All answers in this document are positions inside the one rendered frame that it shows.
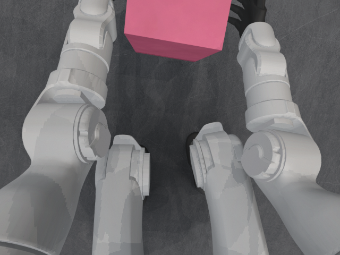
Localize left robot thigh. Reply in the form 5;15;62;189
92;144;150;255

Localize robot thigh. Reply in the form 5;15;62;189
190;131;269;255
92;144;150;255

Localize right robot forearm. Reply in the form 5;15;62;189
237;22;313;140

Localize left robot upper arm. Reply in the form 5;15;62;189
0;103;111;255

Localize right robot hand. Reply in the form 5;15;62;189
228;0;267;38

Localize right robot thigh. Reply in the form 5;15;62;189
190;131;269;255

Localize carton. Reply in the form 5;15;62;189
124;0;232;62

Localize left robot forearm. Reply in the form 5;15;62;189
22;0;117;144

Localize right robot upper arm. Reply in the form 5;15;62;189
241;128;340;255

